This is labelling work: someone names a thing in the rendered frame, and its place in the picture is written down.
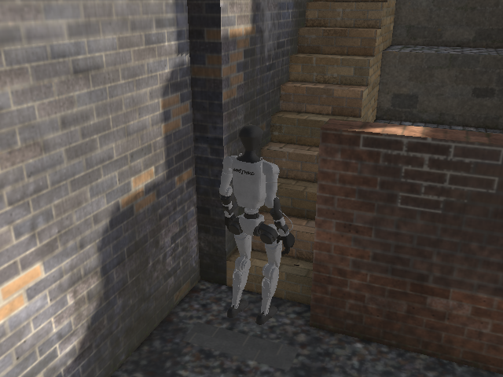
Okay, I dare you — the stairs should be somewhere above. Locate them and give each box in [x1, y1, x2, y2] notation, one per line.
[226, 0, 396, 305]

